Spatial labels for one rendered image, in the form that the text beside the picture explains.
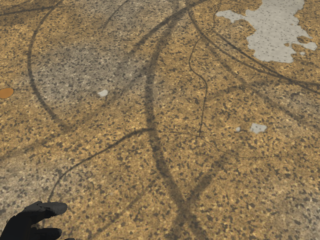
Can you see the left robot hand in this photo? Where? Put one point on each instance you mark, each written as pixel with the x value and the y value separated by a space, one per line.
pixel 19 226

